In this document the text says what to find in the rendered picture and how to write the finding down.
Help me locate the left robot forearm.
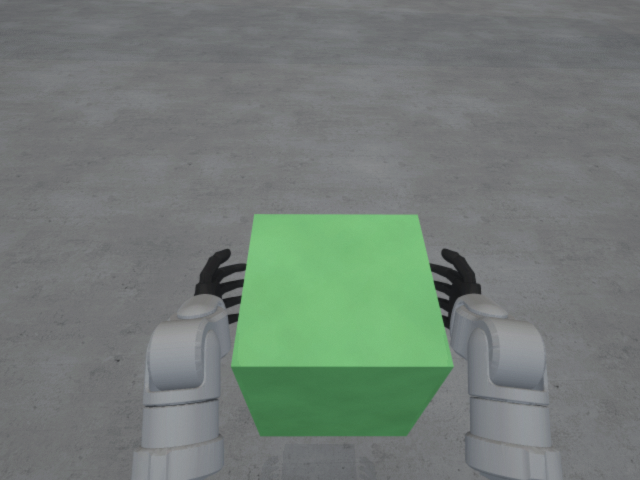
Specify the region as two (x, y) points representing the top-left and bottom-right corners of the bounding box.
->
(131, 294), (231, 480)

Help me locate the right robot forearm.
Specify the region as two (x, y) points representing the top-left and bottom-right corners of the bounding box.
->
(450, 294), (563, 480)

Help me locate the left robot hand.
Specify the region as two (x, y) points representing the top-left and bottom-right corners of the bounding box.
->
(194, 249), (247, 324)

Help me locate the right robot hand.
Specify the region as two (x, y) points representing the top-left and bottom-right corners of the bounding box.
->
(429, 249), (481, 330)

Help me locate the carton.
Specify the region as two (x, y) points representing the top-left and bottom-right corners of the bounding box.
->
(231, 214), (454, 436)

